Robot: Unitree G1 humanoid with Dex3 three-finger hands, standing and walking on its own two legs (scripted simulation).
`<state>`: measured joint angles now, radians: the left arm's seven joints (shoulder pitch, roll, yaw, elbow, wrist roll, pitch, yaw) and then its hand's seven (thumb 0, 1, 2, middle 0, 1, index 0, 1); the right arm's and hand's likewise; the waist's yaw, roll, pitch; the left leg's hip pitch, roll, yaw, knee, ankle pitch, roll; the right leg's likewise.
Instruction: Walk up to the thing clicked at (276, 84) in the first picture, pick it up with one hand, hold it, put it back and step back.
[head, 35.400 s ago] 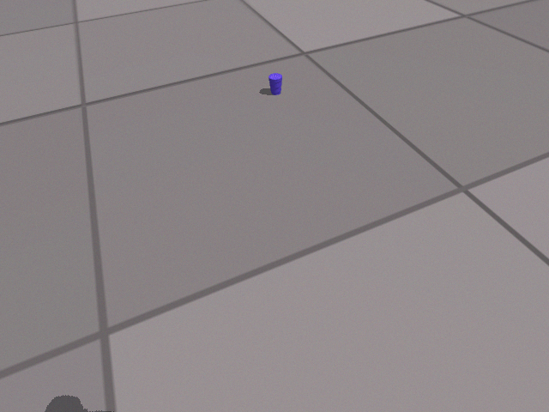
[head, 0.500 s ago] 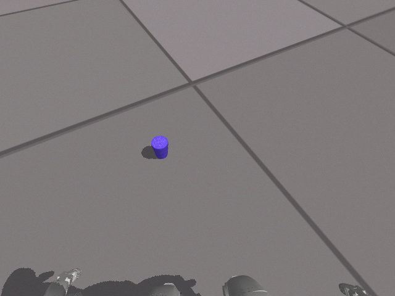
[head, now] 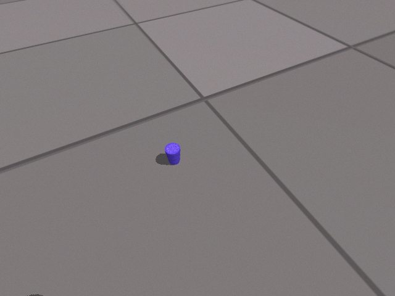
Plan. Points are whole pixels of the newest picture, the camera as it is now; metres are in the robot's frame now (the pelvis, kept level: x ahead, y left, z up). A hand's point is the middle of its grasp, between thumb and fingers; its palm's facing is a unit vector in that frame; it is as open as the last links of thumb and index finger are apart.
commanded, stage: step back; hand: left
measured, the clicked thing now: (173, 154) +1.02 +0.22 -0.70
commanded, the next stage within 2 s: stand in 0.76 s
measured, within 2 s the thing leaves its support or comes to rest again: neither
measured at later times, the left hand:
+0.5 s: hand out of the picture +0.11 +0.25 -0.15, palm faces +0.03 -0.94 -0.35, open 7.4 cm
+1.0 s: hand out of the picture +0.15 +0.24 -0.13, palm faces -0.02 -0.94 -0.34, open 7.4 cm
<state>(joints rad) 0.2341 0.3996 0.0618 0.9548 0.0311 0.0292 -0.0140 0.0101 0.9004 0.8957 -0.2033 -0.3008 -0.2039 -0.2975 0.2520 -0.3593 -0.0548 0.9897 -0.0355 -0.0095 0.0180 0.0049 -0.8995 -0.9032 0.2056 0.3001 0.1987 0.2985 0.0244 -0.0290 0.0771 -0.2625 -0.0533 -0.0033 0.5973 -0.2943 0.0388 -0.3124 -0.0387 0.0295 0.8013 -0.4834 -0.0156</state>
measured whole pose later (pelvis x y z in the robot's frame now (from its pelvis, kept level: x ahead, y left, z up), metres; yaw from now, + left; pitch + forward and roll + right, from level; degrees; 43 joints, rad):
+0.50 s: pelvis +0.04 -0.01 +0.00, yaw +1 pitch -2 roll +1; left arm 0.17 0.37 0.03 1.00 0.01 -0.01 0.00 0.01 0.90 0.90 -0.20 -0.30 -0.21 -0.30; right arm 0.16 -0.36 -0.05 1.01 -0.02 -0.02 0.00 0.00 -0.90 -0.90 0.20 0.30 0.20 0.30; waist 0.03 -0.02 0.09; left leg -0.29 -0.01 0.01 0.60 -0.26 0.01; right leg -0.22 -0.05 -0.02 0.64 -0.37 0.01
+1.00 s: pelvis +0.05 -0.01 +0.02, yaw +0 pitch -3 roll +0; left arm 0.07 0.34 0.00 1.12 0.01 -0.02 0.00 0.01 0.90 0.90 -0.20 -0.30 -0.20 -0.30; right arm 0.03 -0.33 -0.01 1.12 0.00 -0.01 0.02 0.00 -0.90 -0.90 0.21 0.30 0.20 0.30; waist 0.00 0.01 0.06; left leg -0.15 0.01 0.02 0.36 -0.16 0.00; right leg -0.07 -0.02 0.00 0.34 -0.22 0.02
